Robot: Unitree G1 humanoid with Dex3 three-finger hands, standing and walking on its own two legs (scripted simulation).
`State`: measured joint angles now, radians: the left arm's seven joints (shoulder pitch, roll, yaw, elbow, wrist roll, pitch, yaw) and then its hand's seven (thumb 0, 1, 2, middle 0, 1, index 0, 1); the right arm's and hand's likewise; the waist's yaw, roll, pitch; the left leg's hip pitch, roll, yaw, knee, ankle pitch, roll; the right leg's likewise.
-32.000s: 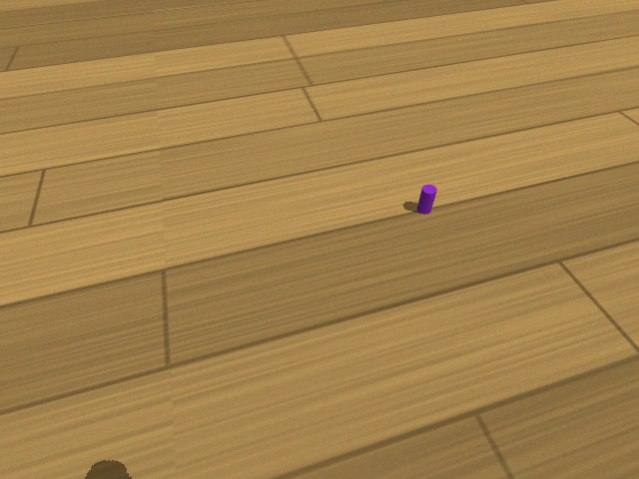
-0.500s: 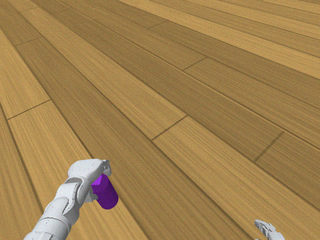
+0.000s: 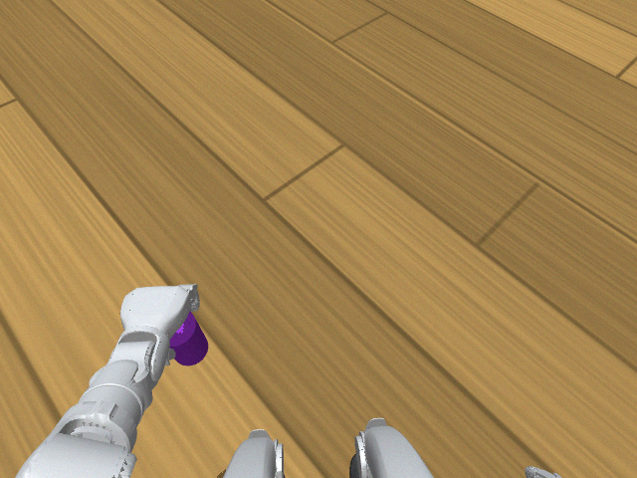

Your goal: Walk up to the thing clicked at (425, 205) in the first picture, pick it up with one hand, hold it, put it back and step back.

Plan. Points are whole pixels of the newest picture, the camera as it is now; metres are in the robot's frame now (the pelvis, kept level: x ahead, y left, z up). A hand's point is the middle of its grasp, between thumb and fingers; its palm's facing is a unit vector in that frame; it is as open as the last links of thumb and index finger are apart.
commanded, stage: crouch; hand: left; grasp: from above
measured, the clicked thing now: (183, 338) +0.37 +0.22 -0.21
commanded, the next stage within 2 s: lower in 1.30 s
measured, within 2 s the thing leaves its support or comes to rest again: neither
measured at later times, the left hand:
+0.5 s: hand (201, 358) +0.37 +0.22 -0.35, palm faces -0.48 +0.00 -0.88, open 9.2 cm
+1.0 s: hand (211, 358) +0.39 +0.22 -0.45, palm faces -0.48 -0.03 -0.88, open 9.2 cm
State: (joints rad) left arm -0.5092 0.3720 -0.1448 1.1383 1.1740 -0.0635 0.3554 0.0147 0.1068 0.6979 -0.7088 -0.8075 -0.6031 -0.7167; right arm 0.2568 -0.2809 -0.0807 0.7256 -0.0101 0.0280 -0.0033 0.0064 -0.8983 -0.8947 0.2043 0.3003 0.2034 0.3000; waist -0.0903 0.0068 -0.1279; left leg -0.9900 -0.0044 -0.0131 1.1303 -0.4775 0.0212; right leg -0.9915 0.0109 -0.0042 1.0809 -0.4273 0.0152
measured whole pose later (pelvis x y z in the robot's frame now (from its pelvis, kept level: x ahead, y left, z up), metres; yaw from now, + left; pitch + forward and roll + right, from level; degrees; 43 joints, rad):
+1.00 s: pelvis -0.04 -0.01 -0.26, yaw -2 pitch +39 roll -5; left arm -0.81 0.54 0.04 1.32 1.22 -0.12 0.44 0.01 0.07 0.70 -0.77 -0.77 -0.65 -0.69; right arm 0.17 -0.26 -0.02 0.72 -0.11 -0.07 0.10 0.00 -0.92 -0.90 0.20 0.30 0.20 0.30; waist -0.20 0.02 -0.15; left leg -2.07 -0.02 -0.06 2.12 -0.73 0.01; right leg -2.06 0.00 -0.06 2.05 -0.67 0.00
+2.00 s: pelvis -0.05 -0.01 -0.35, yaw -4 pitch +35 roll -7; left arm -1.01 0.66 0.07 1.62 1.29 -0.20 0.53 0.03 0.05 0.63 -0.93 -0.65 -0.74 -0.59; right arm 0.15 -0.29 0.06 0.76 -0.17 -0.12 0.16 0.00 -0.91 -0.90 0.20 0.30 0.20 0.30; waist -0.25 0.00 -0.05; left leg -2.30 -0.02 -0.08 2.40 -0.72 0.01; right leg -2.28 0.00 -0.09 2.30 -0.65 0.00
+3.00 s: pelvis -0.05 +0.00 -0.36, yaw -5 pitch +35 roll -8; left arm -0.96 0.68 0.08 1.55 1.27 -0.18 0.52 0.01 -0.43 1.06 -0.20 -1.04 -0.18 -1.05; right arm 0.17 -0.29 0.06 0.77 -0.17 -0.14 0.21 0.00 -0.90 -0.90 0.20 0.30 0.20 0.30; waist -0.27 0.00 -0.04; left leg -2.32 -0.02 -0.10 2.43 -0.73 0.01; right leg -2.28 0.00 -0.11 2.31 -0.65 0.01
